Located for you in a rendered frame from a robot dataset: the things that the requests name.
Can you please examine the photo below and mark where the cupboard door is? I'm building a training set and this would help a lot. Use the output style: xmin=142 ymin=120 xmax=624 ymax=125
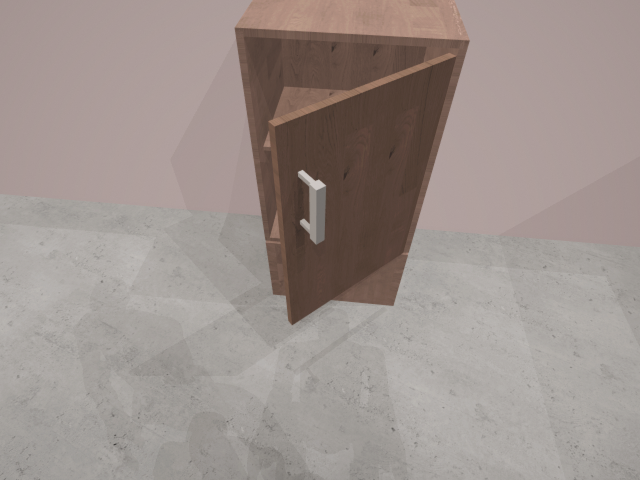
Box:
xmin=268 ymin=53 xmax=457 ymax=325

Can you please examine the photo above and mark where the handle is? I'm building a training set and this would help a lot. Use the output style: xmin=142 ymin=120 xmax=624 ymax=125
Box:
xmin=298 ymin=170 xmax=326 ymax=245

